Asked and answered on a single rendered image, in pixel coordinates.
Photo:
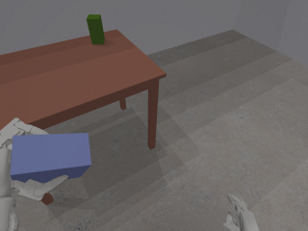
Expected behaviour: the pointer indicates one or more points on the robot left forearm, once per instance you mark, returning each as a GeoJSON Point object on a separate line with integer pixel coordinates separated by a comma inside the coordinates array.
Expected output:
{"type": "Point", "coordinates": [8, 219]}

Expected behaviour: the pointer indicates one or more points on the robot right hand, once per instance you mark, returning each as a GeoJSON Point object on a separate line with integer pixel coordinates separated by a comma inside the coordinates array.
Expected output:
{"type": "Point", "coordinates": [244, 220]}

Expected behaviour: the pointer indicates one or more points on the robot left hand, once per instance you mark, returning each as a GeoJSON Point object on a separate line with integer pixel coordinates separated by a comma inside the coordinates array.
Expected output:
{"type": "Point", "coordinates": [32, 189]}

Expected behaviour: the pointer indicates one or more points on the sponge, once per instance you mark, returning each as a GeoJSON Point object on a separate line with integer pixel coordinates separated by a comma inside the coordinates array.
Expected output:
{"type": "Point", "coordinates": [47, 156]}

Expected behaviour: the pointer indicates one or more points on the table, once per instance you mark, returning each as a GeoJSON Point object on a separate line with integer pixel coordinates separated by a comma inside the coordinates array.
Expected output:
{"type": "Point", "coordinates": [49, 84]}

